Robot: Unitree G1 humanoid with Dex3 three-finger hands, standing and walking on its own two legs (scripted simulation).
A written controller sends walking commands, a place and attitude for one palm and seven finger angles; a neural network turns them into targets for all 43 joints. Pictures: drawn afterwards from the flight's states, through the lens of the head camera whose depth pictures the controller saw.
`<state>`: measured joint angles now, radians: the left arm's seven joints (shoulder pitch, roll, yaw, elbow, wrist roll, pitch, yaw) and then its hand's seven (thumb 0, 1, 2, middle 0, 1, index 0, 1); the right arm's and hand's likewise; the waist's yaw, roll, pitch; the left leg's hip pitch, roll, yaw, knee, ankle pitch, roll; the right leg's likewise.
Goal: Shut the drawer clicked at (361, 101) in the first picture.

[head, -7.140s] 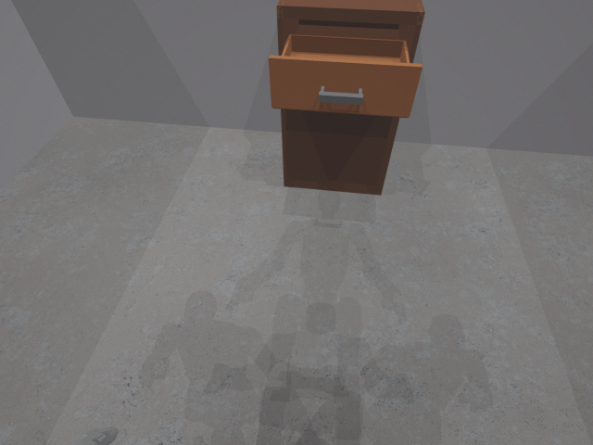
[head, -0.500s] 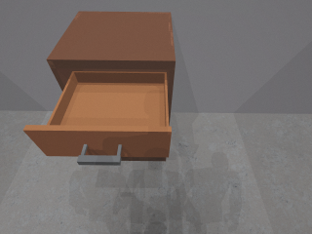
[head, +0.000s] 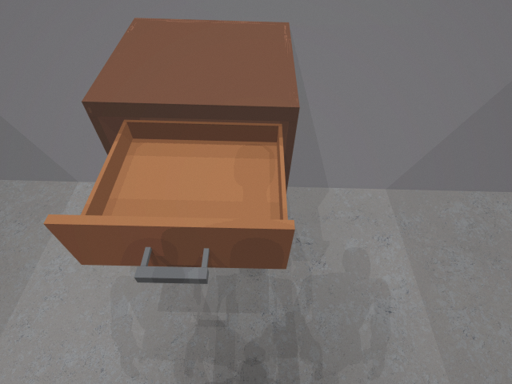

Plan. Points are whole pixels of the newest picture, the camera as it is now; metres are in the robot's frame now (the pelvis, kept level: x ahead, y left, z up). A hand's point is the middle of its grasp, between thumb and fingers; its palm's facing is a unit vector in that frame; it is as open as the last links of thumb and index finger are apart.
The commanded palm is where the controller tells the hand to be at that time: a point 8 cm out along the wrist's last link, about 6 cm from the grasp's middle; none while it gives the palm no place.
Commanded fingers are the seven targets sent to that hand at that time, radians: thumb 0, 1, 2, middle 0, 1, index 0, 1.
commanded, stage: raise the hand and make a fist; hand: left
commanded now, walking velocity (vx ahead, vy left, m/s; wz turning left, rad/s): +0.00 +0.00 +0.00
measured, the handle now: (174, 264) +0.33 +0.17 -0.07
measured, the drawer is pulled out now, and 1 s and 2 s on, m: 0.30 0.30 0.30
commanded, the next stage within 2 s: bring the fist close to the handle in 2.00 s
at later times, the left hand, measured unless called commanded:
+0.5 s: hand (185, 367) +0.15 +0.12 -0.04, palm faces -0.02 -1.00 +0.05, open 6.0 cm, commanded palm +0.11 +0.21 -0.04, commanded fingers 0.00 0.90 0.90 -0.62 -0.75 -0.62 -0.75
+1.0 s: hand (163, 352) +0.17 +0.15 -0.01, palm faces +0.07 -1.00 -0.05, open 3.6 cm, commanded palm +0.11 +0.20 -0.01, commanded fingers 0.00 0.90 0.90 -1.12 -1.30 -1.12 -1.30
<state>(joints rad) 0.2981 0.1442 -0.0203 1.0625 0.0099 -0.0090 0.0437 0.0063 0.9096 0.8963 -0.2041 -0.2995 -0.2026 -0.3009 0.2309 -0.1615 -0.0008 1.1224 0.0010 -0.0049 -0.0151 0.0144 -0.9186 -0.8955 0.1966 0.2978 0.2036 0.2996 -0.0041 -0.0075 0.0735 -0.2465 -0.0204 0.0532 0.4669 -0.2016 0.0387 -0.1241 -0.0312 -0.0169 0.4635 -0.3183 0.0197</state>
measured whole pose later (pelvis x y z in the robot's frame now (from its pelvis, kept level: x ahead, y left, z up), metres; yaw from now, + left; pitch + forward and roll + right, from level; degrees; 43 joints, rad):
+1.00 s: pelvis -0.02 -0.04 -0.07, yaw +0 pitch +12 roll +0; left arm 0.59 0.19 0.14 -0.14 -0.27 -0.38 -0.18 0.02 0.90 0.90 -0.93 -1.09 -0.93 -1.09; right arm 0.29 -0.21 -0.04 0.58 0.04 -0.16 -0.06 0.02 -0.90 -0.90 0.20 0.30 0.21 0.30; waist -0.03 0.03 -0.14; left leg -0.82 0.04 0.01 1.03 -0.42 -0.01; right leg -0.70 0.01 -0.08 1.05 -0.56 -0.04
